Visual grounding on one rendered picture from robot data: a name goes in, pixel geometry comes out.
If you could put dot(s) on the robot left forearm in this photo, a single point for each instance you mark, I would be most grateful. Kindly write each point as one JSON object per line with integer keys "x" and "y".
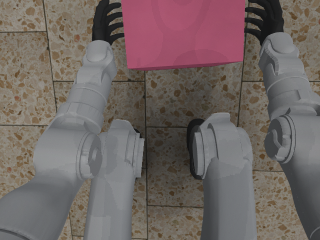
{"x": 88, "y": 96}

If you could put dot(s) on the robot right foot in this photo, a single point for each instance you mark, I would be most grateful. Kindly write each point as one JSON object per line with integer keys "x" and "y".
{"x": 192, "y": 128}

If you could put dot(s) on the robot right forearm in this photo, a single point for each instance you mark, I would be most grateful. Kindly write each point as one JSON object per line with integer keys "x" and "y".
{"x": 286, "y": 83}

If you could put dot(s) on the robot right upper arm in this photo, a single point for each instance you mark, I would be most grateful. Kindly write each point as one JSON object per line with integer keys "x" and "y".
{"x": 294, "y": 142}

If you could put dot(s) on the left robot hand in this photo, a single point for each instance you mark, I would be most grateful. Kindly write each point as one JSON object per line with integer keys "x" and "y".
{"x": 101, "y": 30}

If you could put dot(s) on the right robot hand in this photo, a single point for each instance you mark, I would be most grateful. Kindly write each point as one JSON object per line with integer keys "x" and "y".
{"x": 273, "y": 21}

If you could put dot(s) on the robot right shin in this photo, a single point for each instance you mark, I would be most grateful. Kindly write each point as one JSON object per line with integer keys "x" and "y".
{"x": 224, "y": 117}

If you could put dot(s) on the robot left upper arm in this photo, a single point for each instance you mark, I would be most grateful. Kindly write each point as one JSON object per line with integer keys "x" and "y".
{"x": 63, "y": 160}

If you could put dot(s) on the carton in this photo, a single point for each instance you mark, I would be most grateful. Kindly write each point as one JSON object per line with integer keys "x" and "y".
{"x": 179, "y": 34}

